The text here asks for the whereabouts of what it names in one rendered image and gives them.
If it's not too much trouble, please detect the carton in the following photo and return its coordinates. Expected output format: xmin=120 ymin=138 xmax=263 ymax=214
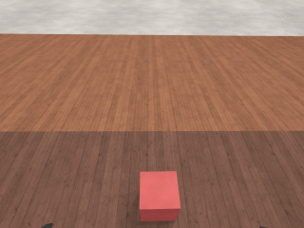
xmin=139 ymin=171 xmax=181 ymax=221

